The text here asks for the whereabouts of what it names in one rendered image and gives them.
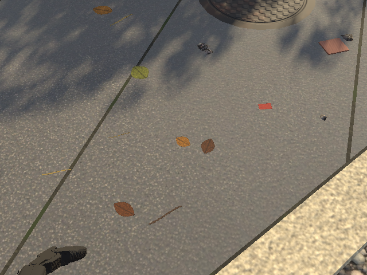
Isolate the robot left hand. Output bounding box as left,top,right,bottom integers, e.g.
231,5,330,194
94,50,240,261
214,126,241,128
17,246,87,275

